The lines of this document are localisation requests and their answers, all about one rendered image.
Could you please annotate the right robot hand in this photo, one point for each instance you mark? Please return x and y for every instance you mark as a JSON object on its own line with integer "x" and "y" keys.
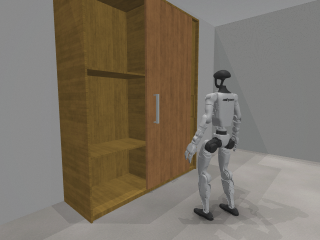
{"x": 236, "y": 140}

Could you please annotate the handle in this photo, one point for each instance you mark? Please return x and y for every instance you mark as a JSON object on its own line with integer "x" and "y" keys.
{"x": 157, "y": 109}
{"x": 193, "y": 107}

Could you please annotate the robot left forearm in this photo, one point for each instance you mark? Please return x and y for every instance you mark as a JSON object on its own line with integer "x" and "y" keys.
{"x": 200, "y": 131}

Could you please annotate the left robot hand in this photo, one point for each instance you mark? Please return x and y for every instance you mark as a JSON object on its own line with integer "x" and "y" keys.
{"x": 191, "y": 148}

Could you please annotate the right robot foot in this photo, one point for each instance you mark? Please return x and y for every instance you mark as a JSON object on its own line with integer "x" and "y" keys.
{"x": 234, "y": 211}

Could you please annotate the robot right upper arm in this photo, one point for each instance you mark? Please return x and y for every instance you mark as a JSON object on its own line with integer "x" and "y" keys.
{"x": 237, "y": 113}

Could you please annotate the right robot thigh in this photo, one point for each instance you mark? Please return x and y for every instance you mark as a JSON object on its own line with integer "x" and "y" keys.
{"x": 223, "y": 160}

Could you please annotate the wardrobe door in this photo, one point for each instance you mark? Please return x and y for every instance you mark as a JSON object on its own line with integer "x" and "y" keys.
{"x": 168, "y": 65}
{"x": 192, "y": 84}

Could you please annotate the robot left upper arm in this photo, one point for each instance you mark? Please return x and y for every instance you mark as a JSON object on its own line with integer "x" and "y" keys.
{"x": 209, "y": 106}

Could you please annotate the robot right forearm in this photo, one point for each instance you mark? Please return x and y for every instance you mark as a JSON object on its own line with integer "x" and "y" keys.
{"x": 236, "y": 127}

